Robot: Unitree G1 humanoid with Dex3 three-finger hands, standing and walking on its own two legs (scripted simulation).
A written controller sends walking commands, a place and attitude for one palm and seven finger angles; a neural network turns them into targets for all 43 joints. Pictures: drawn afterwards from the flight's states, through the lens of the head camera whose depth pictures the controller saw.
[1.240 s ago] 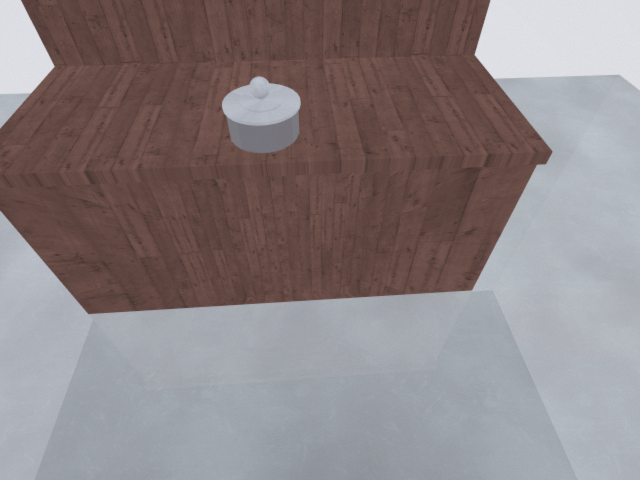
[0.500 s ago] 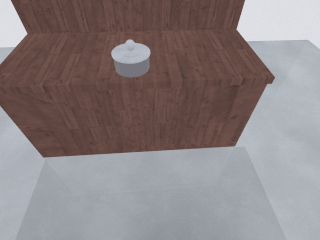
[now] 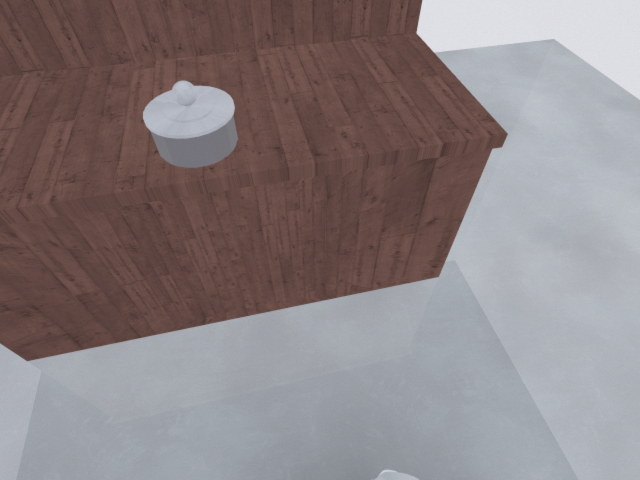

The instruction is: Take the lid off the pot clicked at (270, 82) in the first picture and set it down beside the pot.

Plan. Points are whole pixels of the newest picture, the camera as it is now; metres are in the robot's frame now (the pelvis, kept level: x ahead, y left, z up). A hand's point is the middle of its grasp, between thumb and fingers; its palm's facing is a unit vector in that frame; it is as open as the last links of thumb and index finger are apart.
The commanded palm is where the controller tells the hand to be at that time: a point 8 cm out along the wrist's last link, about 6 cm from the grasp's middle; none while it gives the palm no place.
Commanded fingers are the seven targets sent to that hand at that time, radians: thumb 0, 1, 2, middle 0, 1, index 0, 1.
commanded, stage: turn to face it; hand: left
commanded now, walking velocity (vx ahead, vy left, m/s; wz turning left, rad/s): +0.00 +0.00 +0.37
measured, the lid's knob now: (184, 93) +0.83 +0.31 +0.04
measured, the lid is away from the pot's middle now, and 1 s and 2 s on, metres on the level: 0.00 0.00 0.00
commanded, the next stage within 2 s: take the last steps up to it in 0.38 s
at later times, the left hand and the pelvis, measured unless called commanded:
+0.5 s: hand out of the picture +0.10 +0.19 -0.17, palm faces +0.21 -0.96 -0.18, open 7.3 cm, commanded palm none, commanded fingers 0.00 0.90 0.90 -0.20 -0.30 -0.20 -0.30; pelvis +0.09 +0.00 +0.01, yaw +9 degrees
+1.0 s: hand out of the picture +0.03 +0.17 -0.16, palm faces +0.33 -0.93 -0.17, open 7.4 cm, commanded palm none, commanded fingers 0.00 0.90 0.90 -0.20 -0.30 -0.20 -0.30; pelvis +0.19 +0.05 +0.00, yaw +13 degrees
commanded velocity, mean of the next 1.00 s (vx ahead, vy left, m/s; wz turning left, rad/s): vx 0.16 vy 0.01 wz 0.16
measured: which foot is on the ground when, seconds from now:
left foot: down 0.00-0.04, up 0.06-0.30, down 0.32-0.60, up 0.62-0.94, down 0.96-1.00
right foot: up 0.00-0.02, down 0.04-0.34, up 0.36-0.58, down 0.60-0.96, up 0.98-1.00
